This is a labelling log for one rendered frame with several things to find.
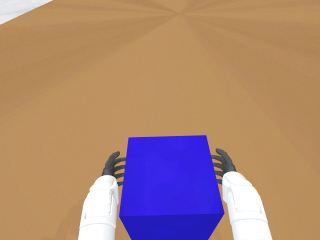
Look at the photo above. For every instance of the left robot forearm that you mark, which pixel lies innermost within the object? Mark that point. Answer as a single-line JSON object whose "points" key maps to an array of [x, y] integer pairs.
{"points": [[99, 212]]}

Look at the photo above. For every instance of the carton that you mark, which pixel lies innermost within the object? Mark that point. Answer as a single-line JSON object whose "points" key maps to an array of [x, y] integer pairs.
{"points": [[170, 190]]}

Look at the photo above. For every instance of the left robot hand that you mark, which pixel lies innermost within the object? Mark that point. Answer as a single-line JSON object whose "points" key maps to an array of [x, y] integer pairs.
{"points": [[110, 167]]}

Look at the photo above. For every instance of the right robot forearm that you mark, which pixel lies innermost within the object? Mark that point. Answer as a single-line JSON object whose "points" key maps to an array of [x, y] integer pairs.
{"points": [[245, 208]]}

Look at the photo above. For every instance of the right robot hand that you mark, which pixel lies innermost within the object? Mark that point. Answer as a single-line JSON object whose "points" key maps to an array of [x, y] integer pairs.
{"points": [[226, 166]]}

